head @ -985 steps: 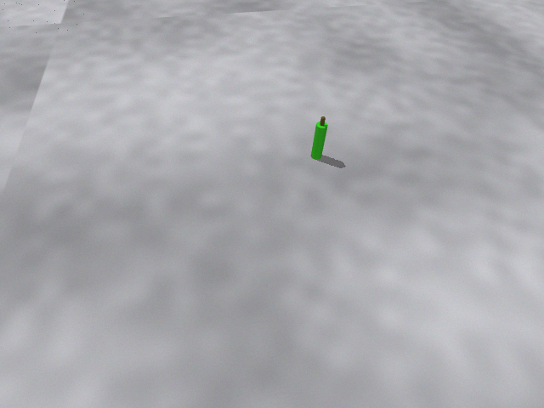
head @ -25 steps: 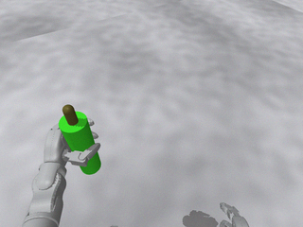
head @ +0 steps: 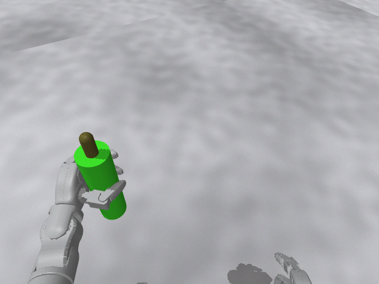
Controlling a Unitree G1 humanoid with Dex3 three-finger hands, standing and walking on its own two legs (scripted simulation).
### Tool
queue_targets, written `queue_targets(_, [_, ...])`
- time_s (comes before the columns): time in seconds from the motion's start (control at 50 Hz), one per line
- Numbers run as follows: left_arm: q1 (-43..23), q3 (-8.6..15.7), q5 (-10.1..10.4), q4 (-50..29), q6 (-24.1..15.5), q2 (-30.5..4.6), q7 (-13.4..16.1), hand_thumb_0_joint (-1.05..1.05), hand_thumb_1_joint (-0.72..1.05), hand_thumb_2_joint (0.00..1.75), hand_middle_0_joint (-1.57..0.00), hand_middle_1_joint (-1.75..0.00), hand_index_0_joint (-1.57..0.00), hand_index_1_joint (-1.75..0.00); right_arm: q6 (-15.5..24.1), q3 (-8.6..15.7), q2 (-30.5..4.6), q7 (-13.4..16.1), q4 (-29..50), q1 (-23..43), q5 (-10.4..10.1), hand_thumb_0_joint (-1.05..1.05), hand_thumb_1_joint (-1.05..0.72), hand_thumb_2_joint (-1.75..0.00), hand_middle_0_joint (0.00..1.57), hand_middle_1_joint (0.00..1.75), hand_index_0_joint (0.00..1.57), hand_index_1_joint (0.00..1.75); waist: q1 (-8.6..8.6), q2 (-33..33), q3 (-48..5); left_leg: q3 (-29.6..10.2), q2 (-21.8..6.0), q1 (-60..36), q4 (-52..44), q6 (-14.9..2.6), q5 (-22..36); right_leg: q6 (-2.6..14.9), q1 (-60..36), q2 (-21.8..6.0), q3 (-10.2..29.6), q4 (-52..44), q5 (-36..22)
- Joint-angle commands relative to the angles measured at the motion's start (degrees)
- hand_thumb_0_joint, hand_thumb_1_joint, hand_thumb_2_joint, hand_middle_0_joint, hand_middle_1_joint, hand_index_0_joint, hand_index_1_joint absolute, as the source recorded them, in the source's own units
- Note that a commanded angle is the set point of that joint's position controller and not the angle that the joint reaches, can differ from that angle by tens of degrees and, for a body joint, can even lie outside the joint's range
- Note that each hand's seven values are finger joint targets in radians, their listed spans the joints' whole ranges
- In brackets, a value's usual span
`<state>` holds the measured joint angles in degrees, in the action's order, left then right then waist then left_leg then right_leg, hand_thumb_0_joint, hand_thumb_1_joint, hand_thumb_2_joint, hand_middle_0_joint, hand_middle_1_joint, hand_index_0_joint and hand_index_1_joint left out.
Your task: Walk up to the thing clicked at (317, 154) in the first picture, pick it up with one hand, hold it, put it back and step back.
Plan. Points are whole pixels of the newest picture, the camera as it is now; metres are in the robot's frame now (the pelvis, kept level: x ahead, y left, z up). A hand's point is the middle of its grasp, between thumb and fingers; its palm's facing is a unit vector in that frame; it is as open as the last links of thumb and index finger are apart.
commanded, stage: hold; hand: left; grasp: from the side
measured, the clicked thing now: (102, 179) +0.32 +0.17 +0.05
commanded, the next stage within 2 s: crouch in 0.38 s
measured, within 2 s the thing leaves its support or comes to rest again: neither
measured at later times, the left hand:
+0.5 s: hand (103, 179) +0.32 +0.17 +0.05, palm faces +0.03 -1.00 +0.00, open 8.5 cm
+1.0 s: hand (113, 203) +0.32 +0.18 -0.08, palm faces +0.04 -1.00 +0.02, open 8.5 cm
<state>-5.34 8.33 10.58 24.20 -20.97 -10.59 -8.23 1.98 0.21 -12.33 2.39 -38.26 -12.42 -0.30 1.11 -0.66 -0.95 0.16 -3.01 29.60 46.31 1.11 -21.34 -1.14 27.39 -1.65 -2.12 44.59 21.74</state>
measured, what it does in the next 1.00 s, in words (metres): lowers itself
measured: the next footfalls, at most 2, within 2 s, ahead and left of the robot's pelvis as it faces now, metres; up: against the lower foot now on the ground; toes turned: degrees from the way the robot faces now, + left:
none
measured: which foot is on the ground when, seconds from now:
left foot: down 0.00-1.00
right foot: down 0.00-1.00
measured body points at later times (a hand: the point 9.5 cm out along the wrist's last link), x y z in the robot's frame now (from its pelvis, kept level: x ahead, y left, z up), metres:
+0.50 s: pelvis +0.00 +0.00 +0.00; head +0.03 +0.01 +0.45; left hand +0.31 +0.22 +0.05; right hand +0.14 -0.24 -0.10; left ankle +0.02 +0.13 -0.71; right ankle +0.01 -0.13 -0.71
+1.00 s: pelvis -0.02 +0.00 -0.08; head +0.08 +0.02 +0.36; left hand +0.31 +0.23 -0.08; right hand +0.12 -0.26 -0.18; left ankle +0.02 +0.13 -0.71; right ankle +0.01 -0.13 -0.71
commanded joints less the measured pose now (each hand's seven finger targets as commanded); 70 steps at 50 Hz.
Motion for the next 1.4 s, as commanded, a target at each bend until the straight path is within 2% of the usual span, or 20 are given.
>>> queue_targets(0.0, [-16.61, 3.69, 1.53, -13.89, -5.63, -8.53, -0.10, 0.00, 0.26, 1.24, -1.26, -1.41, -1.28, -1.40, 2.72, 2.80, -7.75, 0.34, 6.52, 1.66, -0.15, 0.00, -0.90, -0.90, 0.20, 0.30, 0.20, 0.30, -0.01, -1.57, -15.90, 0.34, 2.19, -7.78, -5.70, -1.16, 11.41, 1.42, -4.56, 1.81, -0.24, -5.53, -13.83])
queue_targets(0.16, [-17.71, 2.21, 2.02, -16.49, -6.16, -7.29, -0.36, 0.00, 0.23, 1.22, -1.24, -1.39, -1.26, -1.39, 3.06, 2.54, -7.67, 0.25, 7.43, 2.72, -0.30, 0.00, -0.89, -0.90, 0.20, 0.30, 0.20, 0.30, 0.21, -2.00, -14.41, 0.09, 2.11, -7.49, -6.69, -0.96, 7.70, 1.60, -3.20, 2.03, -0.61, -5.82, -10.02])
queue_targets(0.26, [-17.82, 1.81, 1.63, -18.07, -6.10, -7.64, -0.37, 0.00, 0.26, 1.22, -1.24, -1.39, -1.26, -1.39, 3.16, 2.46, -7.51, 0.45, 7.79, 2.61, -0.18, 0.00, -0.89, -0.90, 0.20, 0.30, 0.20, 0.30, -0.02, -1.62, -16.87, 0.35, 2.26, -8.00, -5.63, -1.05, 10.62, 1.53, -4.85, 1.84, -0.23, -5.70, -13.10])
queue_targets(0.34, [-18.94, 1.87, 1.63, -17.00, -5.68, -7.39, 0.09, 0.00, 0.27, 1.24, -1.26, -1.40, -1.27, -1.40, 3.40, 2.41, -7.60, 0.53, 7.64, 2.67, -0.37, 0.00, -0.89, -0.90, 0.20, 0.30, 0.20, 0.30, 0.53, -1.87, -15.03, 0.15, 2.12, -7.82, -6.50, -0.97, 7.95, 1.59, -3.26, 2.03, -0.43, -5.99, -10.42])
queue_targets(0.46, [-16.96, 2.95, 1.53, -16.15, -5.06, -8.07, 0.49, 0.00, 0.33, 1.30, -1.30, -1.45, -1.32, -1.45, 3.21, 2.49, -7.59, 0.39, 7.64, 2.43, -0.37, 0.00, -0.89, -0.90, 0.20, 0.30, 0.20, 0.30, -0.28, -1.72, -16.09, 0.32, 2.24, -7.78, -5.95, -1.00, 10.35, 1.52, -4.55, 1.85, -0.37, -5.92, -12.61])
queue_targets(0.5, [-15.75, 1.49, 1.28, -15.17, -4.78, -6.61, 0.32, 0.00, 0.36, 1.20, -1.32, -1.38, -1.33, -1.37, 3.15, 2.57, -7.59, 0.37, 7.73, 2.35, -0.42, 0.00, -0.87, -0.90, 0.20, 0.30, 0.20, 0.30, -0.05, -0.56, -15.36, 0.22, 2.11, -7.72, -6.19, -1.01, 10.68, 1.53, -4.64, 1.98, -0.55, -5.70, -12.98])
queue_targets(0.56, [-14.93, 2.61, 0.82, -12.55, -4.99, -7.09, 0.68, 0.00, 0.36, 1.19, -1.29, -1.36, -1.31, -1.35, 3.17, 2.75, -7.58, 0.01, 7.46, 2.41, -0.20, 0.00, -0.87, -0.90, 0.20, 0.30, 0.20, 0.30, -0.20, 0.12, -14.42, -0.01, 2.00, -5.97, -5.90, -1.09, 9.02, 1.62, -3.37, 2.08, -0.74, -5.36, -11.15])
queue_targets(0.72, [-18.21, 3.49, 1.06, -6.75, -10.18, -6.44, -0.49, 0.00, 0.30, 1.21, -1.31, -1.39, -1.32, -1.39, 3.78, 3.55, -8.21, -1.11, 6.01, 1.81, 0.46, 0.00, -0.88, -0.90, 0.20, 0.30, 0.20, 0.30, 1.23, -0.25, -14.58, -0.32, 1.93, -0.17, -0.07, -1.33, 7.03, 1.71, 4.41, 1.76, -0.18, 0.20, -9.73])
queue_targets(0.82, [-18.95, 4.72, 1.08, 0.68, -15.77, -5.93, -1.75, 0.00, 0.29, 1.22, -1.32, -1.41, -1.34, -1.40, 4.04, 4.29, -8.78, -2.17, 5.54, 0.77, 1.35, 0.00, -0.88, -0.90, 0.20, 0.30, 0.20, 0.30, 1.53, 0.74, -18.43, -1.11, 2.06, 7.69, 7.86, -1.39, 5.54, 2.05, 12.71, 1.92, -0.09, 8.11, -7.86])
queue_targets(0.84, [-20.69, 6.45, 1.09, 0.72, -17.40, -7.89, -1.99, 0.00, 0.28, 1.23, -1.33, -1.42, -1.35, -1.42, 4.13, 4.25, -8.71, -2.30, 5.64, 1.14, 1.54, 0.00, -0.89, -0.90, 0.20, 0.30, 0.20, 0.30, 1.12, -0.25, -19.91, -0.83, 2.32, 10.29, 10.14, -1.47, 4.26, 2.07, 14.61, 1.73, 0.32, 9.78, -6.82])
queue_targets(0.92, [-22.00, 6.46, 1.57, 6.76, -22.10, -7.14, -4.17, 0.00, 0.26, 1.24, -1.36, -1.45, -1.38, -1.45, 4.50, 4.36, -9.75, -2.99, 6.09, 1.42, 2.09, 0.00, -0.89, -0.90, 0.20, 0.30, 0.20, 0.30, 1.81, -2.23, -25.88, -1.91, 2.41, 17.60, 19.02, -1.34, 2.98, 2.47, 26.15, 1.94, -0.18, 19.37, -4.09])
queue_targets(0.94, [-22.93, 8.37, 1.71, 8.01, -23.22, -9.09, -4.49, 0.00, 0.26, 1.25, -1.36, -1.44, -1.37, -1.44, 4.48, 4.31, -10.09, -2.98, 5.89, 1.27, 2.19, 0.00, -0.89, -0.90, 0.20, 0.30, 0.20, 0.30, 1.54, -1.32, -27.51, -1.94, 2.47, 20.81, 21.87, -1.56, 2.80, 2.36, 28.01, 1.91, 0.14, 21.43, -3.98])
queue_targets(1.0, [-24.60, 9.19, 1.55, 8.65, -25.85, -10.87, -5.74, 0.00, 0.27, 1.26, -1.36, -1.44, -1.37, -1.44, 4.58, 4.05, -10.51, -3.25, 6.21, 1.91, 2.50, 0.00, -0.89, -0.90, 0.20, 0.30, 0.20, 0.30, 1.22, -3.18, -32.22, -2.31, 2.67, 27.39, 27.90, -1.46, 1.46, 2.55, 33.55, 1.69, 0.79, 27.71, -2.31])
queue_targets(1.12, [-28.66, 9.97, 1.93, 7.87, -27.56, -11.72, -6.13, 0.00, 0.31, 1.26, -1.33, -1.40, -1.33, -1.41, 4.17, 4.26, -12.09, -3.72, 5.13, 1.85, 3.24, 0.00, -0.90, -0.91, 0.20, 0.30, 0.20, 0.30, 1.23, -5.38, -41.17, -3.20, 2.17, 33.61, 37.60, -1.21, 3.51, 2.81, 44.25, 1.92, 0.59, 37.91, -2.04])
queue_targets(1.16, [-29.08, 9.55, 2.01, 9.08, -27.58, -11.14, -6.09, 0.00, 0.28, 1.26, -1.32, -1.40, -1.33, -1.41, 4.12, 4.36, -12.32, -3.92, 4.29, 1.97, 3.44, 0.00, -0.90, -0.91, 0.20, 0.30, 0.20, 0.30, 1.89, -4.81, -41.02, -3.70, 2.24, 36.86, 39.94, -1.18, 2.06, 2.97, 47.78, 2.13, 0.12, 40.79, -0.78])
queue_targets(1.26, [-31.22, 12.39, 1.07, 12.70, -28.15, -13.68, -5.61, 0.00, 0.35, 1.28, -1.32, -1.40, -1.32, -1.41, 3.58, 4.19, -12.25, -4.54, 2.40, 2.18, 4.26, 0.00, -0.91, -0.91, 0.20, 0.30, 0.20, 0.30, 1.70, -2.69, -42.93, -3.01, 2.22, 45.67, 47.43, -1.67, -0.47, 2.78, 51.63, 2.11, 1.08, 46.11, 1.27])
queue_targets(1.28, [-33.00, 10.66, 0.55, 13.02, -28.30, -12.27, -5.88, 0.00, 0.35, 1.29, -1.33, -1.41, -1.33, -1.42, 3.65, 4.25, -12.45, -4.84, 2.13, 2.38, 4.33, 0.00, -0.90, -0.91, 0.20, 0.30, 0.20, 0.30, 2.78, -2.84, -43.19, -3.54, 2.10, 45.87, 48.20, -1.56, -1.87, 3.10, 55.26, 2.28, 0.13, 48.03, 2.62])
queue_targets(1.3, [-32.76, 12.82, 0.46, 14.80, -28.36, -13.86, -5.81, 0.00, 0.35, 1.29, -1.32, -1.41, -1.32, -1.42, 3.59, 4.29, -12.84, -5.03, 1.36, 2.28, 4.50, 0.00, -0.90, -0.91, 0.20, 0.30, 0.20, 0.30, 2.08, -3.62, -44.23, -3.35, 2.01, 46.19, 50.06, -1.58, -0.90, 3.10, 56.71, 2.22, 0.11, 49.77, 2.14])
queue_targets(1.34, [-35.88, 12.48, 0.30, 14.88, -28.99, -14.08, -5.90, 0.00, 0.34, 1.28, -1.31, -1.40, -1.31, -1.41, 3.46, 3.82, -12.71, -5.26, 1.42, 2.44, 4.85, 0.00, -0.90, -0.91, 0.20, 0.30, 0.20, 0.30, 2.89, -3.85, -45.20, -3.29, 2.12, 48.74, 52.43, -1.56, -2.35, 3.18, 58.89, 2.30, -0.31, 52.48, 3.26])
queue_targets(1.38, [-36.56, 15.24, 0.05, 15.30, -29.57, -16.75, -5.42, 0.00, 0.34, 1.29, -1.31, -1.40, -1.31, -1.41, 3.23, 3.56, -12.50, -5.57, 1.14, 2.59, 5.25, 0.00, -0.91, -0.91, 0.20, 0.30, 0.20, 0.30, 1.73, -4.54, -46.10, -2.59, 2.29, 52.24, 54.84, -1.49, -4.07, 3.13, 59.64, 2.22, 0.25, 54.21, 4.96])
